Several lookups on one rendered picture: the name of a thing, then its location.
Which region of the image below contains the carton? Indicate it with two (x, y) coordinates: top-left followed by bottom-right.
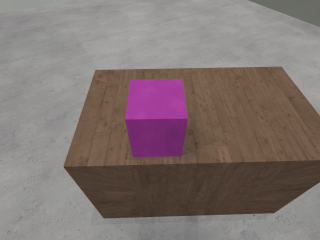
(125, 79), (188, 157)

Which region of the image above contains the pedestal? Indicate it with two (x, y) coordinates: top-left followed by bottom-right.
(63, 66), (320, 219)

